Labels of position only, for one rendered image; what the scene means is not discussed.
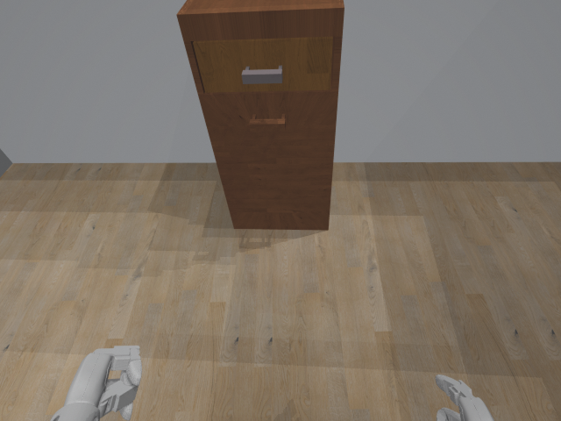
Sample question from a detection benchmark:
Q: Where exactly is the robot left hand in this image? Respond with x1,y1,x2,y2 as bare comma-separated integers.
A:
63,346,142,421

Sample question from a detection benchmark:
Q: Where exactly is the robot left forearm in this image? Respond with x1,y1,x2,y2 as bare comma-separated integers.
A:
50,403,100,421

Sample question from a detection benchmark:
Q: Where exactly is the cabinet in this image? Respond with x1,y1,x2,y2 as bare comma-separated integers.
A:
176,0,344,231

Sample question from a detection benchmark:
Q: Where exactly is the handle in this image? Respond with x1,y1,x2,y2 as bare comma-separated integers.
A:
242,66,283,84
249,118,286,132

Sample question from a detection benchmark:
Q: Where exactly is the drawer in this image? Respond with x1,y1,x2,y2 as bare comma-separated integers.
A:
193,36,333,93

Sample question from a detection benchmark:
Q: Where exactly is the robot right hand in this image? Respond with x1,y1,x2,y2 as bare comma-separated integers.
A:
436,375,494,421

